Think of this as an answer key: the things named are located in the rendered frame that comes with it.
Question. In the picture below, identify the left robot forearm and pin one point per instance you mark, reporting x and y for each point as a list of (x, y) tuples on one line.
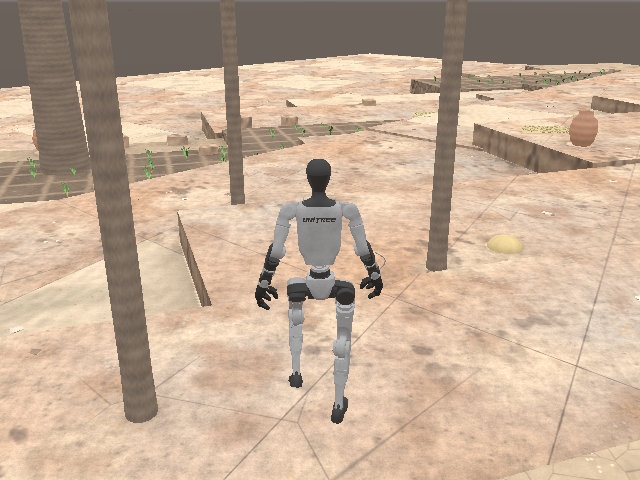
[(268, 270)]

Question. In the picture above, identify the left robot hand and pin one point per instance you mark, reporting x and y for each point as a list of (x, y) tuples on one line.
[(261, 293)]

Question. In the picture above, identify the robot right upper arm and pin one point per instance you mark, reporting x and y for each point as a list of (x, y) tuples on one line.
[(351, 212)]

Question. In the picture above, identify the right robot shin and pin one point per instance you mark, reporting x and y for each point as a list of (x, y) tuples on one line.
[(341, 371)]

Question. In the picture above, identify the humanoid robot torso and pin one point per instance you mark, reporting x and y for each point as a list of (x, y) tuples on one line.
[(319, 241)]

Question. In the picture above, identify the right robot hand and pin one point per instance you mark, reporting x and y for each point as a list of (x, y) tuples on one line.
[(371, 283)]

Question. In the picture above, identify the right robot forearm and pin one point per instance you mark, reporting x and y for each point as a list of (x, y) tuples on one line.
[(370, 263)]

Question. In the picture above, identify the robot left upper arm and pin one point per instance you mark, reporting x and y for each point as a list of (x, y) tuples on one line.
[(287, 212)]

